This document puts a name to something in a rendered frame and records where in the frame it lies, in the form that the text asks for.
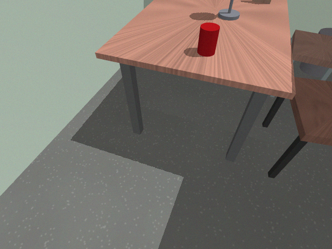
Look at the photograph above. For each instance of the chair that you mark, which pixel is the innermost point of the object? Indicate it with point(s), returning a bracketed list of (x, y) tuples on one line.
[(312, 48), (312, 109)]

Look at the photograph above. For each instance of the table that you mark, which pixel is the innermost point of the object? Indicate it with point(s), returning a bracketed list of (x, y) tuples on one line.
[(252, 53)]

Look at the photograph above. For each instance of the desk lamp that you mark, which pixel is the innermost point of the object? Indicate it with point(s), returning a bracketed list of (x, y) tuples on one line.
[(229, 14)]

